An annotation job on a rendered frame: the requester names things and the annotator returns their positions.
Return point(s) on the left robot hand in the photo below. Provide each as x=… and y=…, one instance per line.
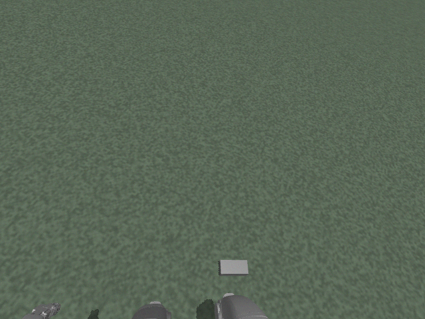
x=43, y=311

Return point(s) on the small box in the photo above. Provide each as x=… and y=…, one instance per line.
x=233, y=268

